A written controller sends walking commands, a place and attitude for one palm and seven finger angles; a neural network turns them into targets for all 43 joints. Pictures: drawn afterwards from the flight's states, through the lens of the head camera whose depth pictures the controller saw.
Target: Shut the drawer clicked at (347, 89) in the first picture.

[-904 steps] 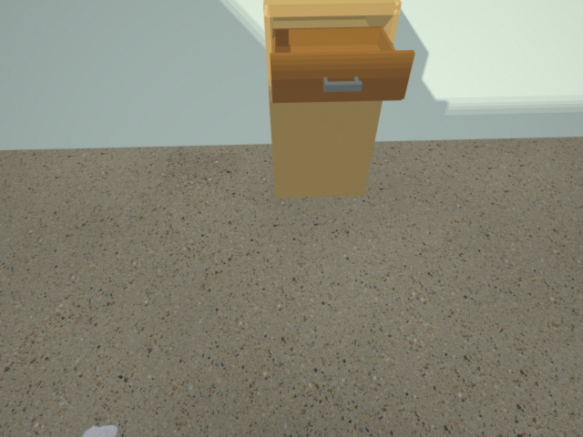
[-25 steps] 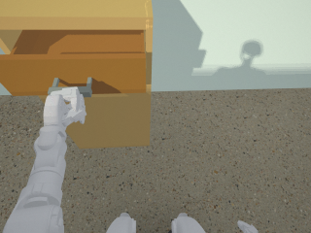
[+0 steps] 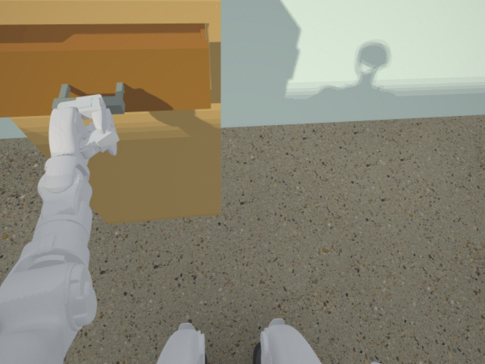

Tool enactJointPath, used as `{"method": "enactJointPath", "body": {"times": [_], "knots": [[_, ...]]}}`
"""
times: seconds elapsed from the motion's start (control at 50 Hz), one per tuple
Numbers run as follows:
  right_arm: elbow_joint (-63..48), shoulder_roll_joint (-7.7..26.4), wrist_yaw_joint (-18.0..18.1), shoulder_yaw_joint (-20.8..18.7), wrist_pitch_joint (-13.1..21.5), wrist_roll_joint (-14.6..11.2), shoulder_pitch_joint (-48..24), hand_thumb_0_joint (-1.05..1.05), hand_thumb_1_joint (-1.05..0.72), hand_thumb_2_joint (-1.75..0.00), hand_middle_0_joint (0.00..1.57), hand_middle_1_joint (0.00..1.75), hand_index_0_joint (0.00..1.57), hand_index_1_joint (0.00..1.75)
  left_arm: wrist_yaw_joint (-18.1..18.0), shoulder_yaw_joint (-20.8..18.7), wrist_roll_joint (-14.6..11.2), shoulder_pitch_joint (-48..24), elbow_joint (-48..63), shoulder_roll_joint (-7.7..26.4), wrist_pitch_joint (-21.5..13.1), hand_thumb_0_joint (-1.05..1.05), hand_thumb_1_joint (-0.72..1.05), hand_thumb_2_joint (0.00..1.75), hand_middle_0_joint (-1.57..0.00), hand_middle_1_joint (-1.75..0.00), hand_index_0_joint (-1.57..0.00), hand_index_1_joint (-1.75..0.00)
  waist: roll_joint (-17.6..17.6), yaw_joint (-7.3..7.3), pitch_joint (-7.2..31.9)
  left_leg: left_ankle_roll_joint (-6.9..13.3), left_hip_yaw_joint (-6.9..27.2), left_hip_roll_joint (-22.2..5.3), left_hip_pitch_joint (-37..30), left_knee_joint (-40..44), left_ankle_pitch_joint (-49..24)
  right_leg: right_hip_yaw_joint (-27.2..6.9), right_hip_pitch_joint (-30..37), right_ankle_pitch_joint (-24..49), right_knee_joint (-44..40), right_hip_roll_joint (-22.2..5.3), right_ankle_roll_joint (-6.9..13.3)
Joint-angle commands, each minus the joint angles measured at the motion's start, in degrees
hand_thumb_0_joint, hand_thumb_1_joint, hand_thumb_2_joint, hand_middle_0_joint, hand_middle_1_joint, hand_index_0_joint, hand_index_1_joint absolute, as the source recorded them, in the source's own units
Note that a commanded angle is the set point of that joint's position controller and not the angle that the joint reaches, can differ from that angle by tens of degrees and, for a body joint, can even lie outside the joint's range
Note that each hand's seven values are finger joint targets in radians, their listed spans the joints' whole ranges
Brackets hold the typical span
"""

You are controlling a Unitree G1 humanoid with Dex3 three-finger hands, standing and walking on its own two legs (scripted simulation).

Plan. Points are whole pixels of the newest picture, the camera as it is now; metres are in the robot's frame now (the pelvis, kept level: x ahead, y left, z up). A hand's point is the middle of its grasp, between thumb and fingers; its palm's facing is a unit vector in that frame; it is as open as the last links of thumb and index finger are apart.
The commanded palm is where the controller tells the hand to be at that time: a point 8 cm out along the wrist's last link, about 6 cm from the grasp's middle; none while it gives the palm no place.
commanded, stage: push the drawer shut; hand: left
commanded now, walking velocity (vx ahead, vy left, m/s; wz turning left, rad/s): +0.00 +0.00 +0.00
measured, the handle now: (91, 97) +0.55 +0.24 +0.07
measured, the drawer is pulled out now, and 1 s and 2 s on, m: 0.06 0.00 0.00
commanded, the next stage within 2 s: pull the fist back off the drawer in 0.88 s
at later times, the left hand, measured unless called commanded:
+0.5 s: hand (113, 103) +0.54 +0.20 +0.07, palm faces +0.08 -1.00 -0.03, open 3.1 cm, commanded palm +0.53 +0.24 +0.07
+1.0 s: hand (106, 100) +0.54 +0.21 +0.07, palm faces +0.07 -1.00 -0.05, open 3.2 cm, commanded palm +0.58 +0.23 +0.07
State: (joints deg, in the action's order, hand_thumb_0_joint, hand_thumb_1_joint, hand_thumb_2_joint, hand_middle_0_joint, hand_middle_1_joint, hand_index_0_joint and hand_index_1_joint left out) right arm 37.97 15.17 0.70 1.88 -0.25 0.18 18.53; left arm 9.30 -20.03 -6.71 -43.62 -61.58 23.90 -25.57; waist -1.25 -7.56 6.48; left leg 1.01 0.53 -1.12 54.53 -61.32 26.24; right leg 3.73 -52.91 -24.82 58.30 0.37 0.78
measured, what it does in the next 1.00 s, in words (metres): stands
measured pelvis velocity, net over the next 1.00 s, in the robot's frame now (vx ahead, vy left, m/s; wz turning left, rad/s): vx -0.02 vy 0.01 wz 0.00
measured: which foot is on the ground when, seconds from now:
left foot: down 0.00-1.00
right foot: down 0.00-1.00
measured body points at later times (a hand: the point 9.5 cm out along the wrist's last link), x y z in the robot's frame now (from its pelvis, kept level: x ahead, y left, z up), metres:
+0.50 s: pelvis +0.00 +0.01 -0.01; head +0.15 +0.03 +0.42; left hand +0.53 +0.25 +0.07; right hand -0.01 -0.26 -0.11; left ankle +0.03 +0.11 -0.66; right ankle +0.03 -0.12 -0.66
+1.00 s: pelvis -0.02 +0.01 -0.02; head +0.14 +0.05 +0.40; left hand +0.53 +0.26 +0.07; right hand -0.03 -0.26 -0.11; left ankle +0.03 +0.11 -0.66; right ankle +0.03 -0.12 -0.66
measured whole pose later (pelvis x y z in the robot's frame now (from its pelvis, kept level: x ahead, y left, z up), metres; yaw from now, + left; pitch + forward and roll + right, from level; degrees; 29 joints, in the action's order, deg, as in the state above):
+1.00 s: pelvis -0.02 +0.01 -0.02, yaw +0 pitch +26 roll -5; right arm 38.7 16.2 1.2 5.0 1.4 1.7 21.9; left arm 8.7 -19.4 -2.4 -63.7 -75.3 36.6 -20.9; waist -1.9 -13.7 6.3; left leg 1.5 3.1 -1.3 66.3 -65.9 25.5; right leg 6.2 -62.4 -23.2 59.8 0.7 0.3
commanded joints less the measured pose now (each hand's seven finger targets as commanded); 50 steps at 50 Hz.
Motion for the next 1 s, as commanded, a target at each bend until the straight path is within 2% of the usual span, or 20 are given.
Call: {"method": "enactJointPath", "body": {"times": [0.0, 0.04, 0.08, 0.16, 0.18, 0.2, 0.22, 0.28, 0.3, 0.38, 0.44, 0.5, 0.6, 0.66, 0.72, 0.74, 0.82, 0.86, 0.92, 0.98], "knots": [[-4.06, 10.04, 0.85, -3.31, 0.8, 0.13, 7.99, 0.0, -0.9, -0.9, 0.2, 0.3, 0.2, 0.3, -0.76, -4.54, -0.5, -31.44, 10.97, 17.86, -3.82, 0.0, 0.9, 0.9, -1.4, -1.6, -1.4, -1.6, -2.55, -2.8, 23.62, 1.12, 2.11, 0.29, -14.18, 7.5, -10.56, -3.52, 10.78, 8.5, -8.66, 1.5, 0.13], [-4.15, 10.11, 0.91, -3.12, 0.5, 0.08, 8.4, 0.0, -0.9, -0.9, 0.2, 0.3, 0.2, 0.3, -0.32, -4.33, -0.01, -33.35, 10.54, 18.94, -3.58, 0.0, 0.9, 0.9, -1.4, -1.6, -1.4, -1.6, -3.74, -3.45, 24.27, 1.18, 1.9, 0.24, -13.25, 7.15, -10.7, -3.74, 10.71, 8.86, -8.37, 1.42, -0.02], [-4.31, 10.28, 0.87, -3.15, 0.16, 0.15, 8.95, 0.0, -0.9, -0.9, 0.2, 0.3, 0.2, 0.3, -0.1, -5.85, 0.29, -32.92, 10.19, 20.99, -3.48, 0.0, 0.9, 0.9, -1.4, -1.6, -1.4, -1.6, -5.93, -2.77, 25.09, 0.94, 1.92, 0.16, -14.33, 7.18, -11.96, -3.58, 10.6, 9.52, -8.2, 1.49, 0.16], [-3.95, 10.58, 0.65, -3.0, -0.36, 0.42, 10.23, 0.0, -0.9, -0.9, 0.2, 0.3, 0.2, 0.3, -0.04, -4.75, 0.66, -35.67, 7.53, 20.22, -2.74, 0.0, 0.9, 0.9, -1.4, -1.6, -1.4, -1.6, -6.46, -4.13, 24.07, 0.95, 2.59, -0.1, -14.64, 6.8, -11.98, -3.07, 7.65, 8.55, -8.13, 1.73, 0.17], [-3.84, 10.8, 0.69, -3.05, -0.45, 0.57, 10.54, 0.0, -0.9, -0.9, 0.2, 0.3, 0.2, 0.3, -0.12, -4.7, 0.8, -37.59, 8.81, 20.83, -2.89, 0.0, 0.9, 0.9, -1.4, -1.6, -1.4, -1.6, -6.67, -4.69, 25.36, 0.96, 2.9, -0.31, -15.6, 6.7, -12.58, -2.92, 7.26, 8.79, -7.87, 1.7, 0.1], [-3.86, 10.78, 0.61, -3.14, -0.52, 0.76, 10.86, 0.0, -0.9, -0.9, 0.2, 0.3, 0.2, 0.3, -0.26, -5.24, 0.97, -38.16, 9.34, 21.28, -3.11, 0.0, 0.9, 0.9, -1.4, -1.6, -1.4, -1.6, -8.41, -4.27, 26.62, 0.83, 3.15, -0.3, -17.17, 6.53, -14.18, -2.68, 6.76, 9.59, -7.4, 1.81, 0.32], [-3.83, 10.83, 0.51, -3.23, -0.67, 0.85, 11.28, 0.0, -0.9, -0.9, 0.2, 0.3, 0.2, 0.3, -0.32, -5.11, 1.17, -38.06, 9.08, 21.01, -3.01, 0.0, 0.9, 0.9, -1.4, -1.6, -1.4, -1.6, -8.19, -4.45, 28.08, 0.8, 3.19, -0.34, -18.03, 6.32, -15.02, -2.57, 6.77, 10.05, -7.38, 1.84, 0.2], [-3.27, 11.04, 0.4, -3.07, -1.02, 0.97, 11.95, 0.0, -0.9, -0.9, 0.2, 0.3, 0.2, 0.3, -0.56, -4.43, 1.68, -39.55, 6.71, 20.77, -2.2, 0.0, 0.9, 0.9, -1.4, -1.6, -1.4, -1.6, -7.61, -5.52, 25.9, 0.87, 3.38, -0.49, -16.84, 6.04, -14.28, -2.4, 5.16, 9.18, -7.72, 1.96, 0.14], [-3.07, 11.22, 0.43, -2.98, -1.15, 1.17, 12.45, 0.0, -0.9, -0.9, 0.2, 0.3, 0.2, 0.3, -0.89, -5.5, 1.98, -40.41, 5.95, 22.18, -2.07, 0.0, 0.9, 0.9, -1.4, -1.6, -1.4, -1.6, -7.53, -5.72, 25.52, 0.97, 3.61, -0.54, -16.66, 5.94, -14.38, -2.29, 4.68, 9.18, -7.57, 2.01, 0.23], [-2.79, 11.39, 0.28, -2.85, -1.45, 1.49, 13.31, 0.0, -0.9, -0.9, 0.2, 0.3, 0.2, 0.3, -1.5, -3.72, 3.02, -43.85, 4.88, 21.29, -1.52, 0.0, 0.9, 0.9, -1.4, -1.6, -1.4, -1.6, -8.72, -7.12, 25.61, 0.92, 4.16, -0.72, -17.43, 5.77, -14.06, -1.84, 2.13, 8.19, -7.48, 1.96, 0.14], [-2.87, 11.67, 0.15, -2.78, -1.71, 1.91, 14.23, 0.0, -0.9, -0.9, 0.2, 0.3, 0.2, 0.3, -1.91, -5.46, 3.78, -45.3, 5.47, 24.11, -1.73, 0.0, 0.9, 0.9, -1.4, -1.6, -1.4, -1.6, -10.15, -6.91, 28.95, 0.82, 4.59, -0.86, -18.91, 5.06, -17.17, -1.7, 2.49, 9.9, -6.82, 2.02, 0.28], [-2.09, 11.49, 0.03, -2.85, -1.91, 2.03, 15.06, 0.0, -0.9, -0.9, 0.2, 0.3, 0.2, 0.3, -2.01, -4.29, 3.7, -48.24, 5.5, 22.56, -1.8, 0.0, 0.9, 0.9, -1.4, -1.6, -1.4, -1.6, -10.68, -8.34, 27.89, 0.79, 5.09, -1.06, -20.3, 4.75, -18.03, -1.41, 0.34, 10.15, -7.03, 2.23, 0.23], [-1.6, 11.74, 0.26, -2.29, -1.63, 2.09, 15.14, 0.0, -0.9, -0.9, 0.2, 0.3, 0.2, 0.3, -2.73, -2.52, 4.32, -52.32, 3.83, 22.12, -1.36, 0.0, 0.9, 0.9, -1.4, -1.6, -1.4, -1.6, -11.33, -9.92, 25.12, 0.9, 5.69, -0.97, -18.07, 5.23, -12.32, -1.26, -2.31, 6.32, -7.28, 2.19, 0.32], [-1.44, 12.11, 0.57, -2.04, -0.93, 2.08, 15.25, 0.0, -0.9, -0.9, 0.2, 0.3, 0.2, 0.3, -2.95, -3.07, 4.48, -54.72, 4.19, 24.61, -1.26, 0.0, 0.9, 0.9, -1.4, -1.6, -1.4, -1.6, -11.94, -10.61, 26.52, 1.05, 5.7, -0.99, -17.13, 4.86, -10.24, -1.44, -2.41, 5.08, -7.22, 2.17, 0.15], [-1.16, 12.01, 0.62, -1.88, -0.35, 2.08, 15.35, 0.0, -0.9, -0.9, 0.2, 0.3, 0.2, 0.3, -2.71, -1.2, 4.34, -56.68, 4.8, 22.76, -1.31, 0.0, 0.9, 0.9, -1.4, -1.6, -1.4, -1.6, -14.62, -11.09, 27.87, 0.72, 6.39, -1.1, -19.86, 4.94, -11.03, -1.05, -4.29, 5.32, -6.95, 2.22, 0.35], [-1.05, 12.34, 0.68, -1.8, -0.19, 2.12, 15.39, 0.0, -0.9, -0.9, 0.2, 0.3, 0.2, 0.3, -2.8, -2.14, 4.23, -56.99, 4.6, 24.19, -1.27, 0.0, 0.9, 0.9, -1.4, -1.6, -1.4, -1.6, -13.95, -11.01, 27.74, 0.7, 6.7, -1.21, -19.34, 5.0, -10.0, -1.03, -4.35, 4.7, -6.93, 2.21, 0.35], [-0.98, 12.52, 1.12, -1.25, 0.9, 1.67, 14.74, 0.0, -0.9, -0.9, 0.2, 0.3, 0.2, 0.3, -2.6, 0.16, 3.82, -57.61, 2.57, 22.55, -0.12, 0.0, 0.9, 0.9, -1.4, -1.6, -1.4, -1.6, -13.6, -12.09, 25.43, 1.08, 6.4, -1.3, -16.28, 5.59, -5.06, -1.38, -5.07, 2.14, -7.48, 2.1, 0.08], [-0.93, 12.84, 1.41, -1.07, 1.53, 1.55, 14.91, 0.0, -0.9, -0.9, 0.2, 0.3, 0.2, 0.3, -2.65, -0.73, 3.82, -58.43, 2.83, 24.75, 0.15, 0.0, 0.9, 0.9, -1.4, -1.6, -1.4, -1.6, -13.76, -11.91, 26.49, 1.13, 6.47, -1.35, -15.43, 5.64, -3.85, -1.52, -4.63, 1.42, -7.3, 2.08, 0.06], [-0.71, 13.03, 1.67, -0.89, 2.53, 1.35, 14.81, 0.0, -0.9, -0.9, 0.2, 0.3, 0.2, 0.3, -2.42, 0.61, 3.42, -58.7, 2.81, 23.28, 0.58, 0.0, 0.9, 0.9, -1.4, -1.6, -1.4, -1.6, -14.72, -12.3, 26.25, 0.97, 7.16, -1.6, -16.61, 6.39, -2.59, -1.17, -6.28, 1.03, -7.21, 1.98, 0.09], [-0.71, 13.08, 1.91, -0.62, 3.27, 1.19, 14.61, 0.0, -0.9, -0.9, 0.2, 0.3, 0.2, 0.3, -2.31, -0.11, 3.13, -57.52, 0.93, 24.34, 1.6, 0.0, 0.9, 0.9, -1.4, -1.6, -1.4, -1.6, -12.76, -12.19, 24.67, 1.31, 6.24, -1.48, -12.47, 5.97, -0.15, -1.72, -4.86, -0.46, -7.59, 1.94, -0.13]]}}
